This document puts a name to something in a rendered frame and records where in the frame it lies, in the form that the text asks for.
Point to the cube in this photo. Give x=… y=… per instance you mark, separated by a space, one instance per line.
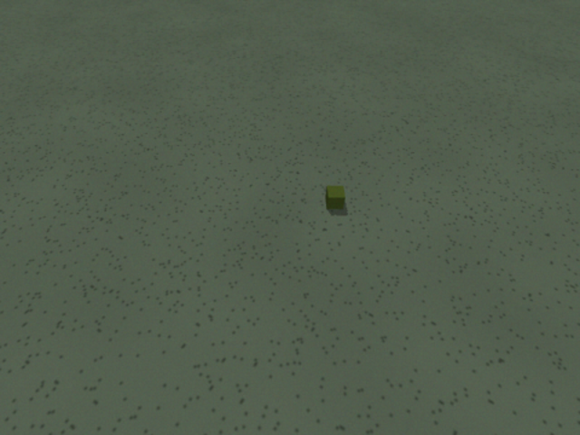
x=334 y=197

